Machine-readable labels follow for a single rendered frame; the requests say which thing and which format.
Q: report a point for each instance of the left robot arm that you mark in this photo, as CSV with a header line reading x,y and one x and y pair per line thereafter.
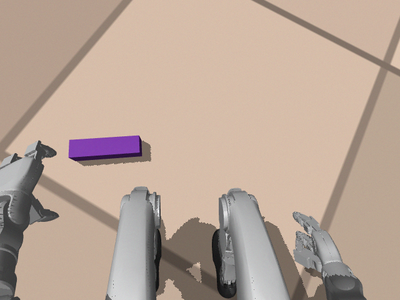
x,y
14,219

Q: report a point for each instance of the right robot foot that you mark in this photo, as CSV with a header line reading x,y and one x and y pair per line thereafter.
x,y
226,291

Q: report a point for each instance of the left robot hand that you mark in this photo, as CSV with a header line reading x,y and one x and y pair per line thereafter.
x,y
23,173

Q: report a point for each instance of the right robot hand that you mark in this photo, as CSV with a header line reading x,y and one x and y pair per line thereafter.
x,y
321,248

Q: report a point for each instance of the carton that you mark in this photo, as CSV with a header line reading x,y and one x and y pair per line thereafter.
x,y
105,148

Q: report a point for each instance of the right robot arm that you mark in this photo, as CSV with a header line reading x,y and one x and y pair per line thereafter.
x,y
340,282

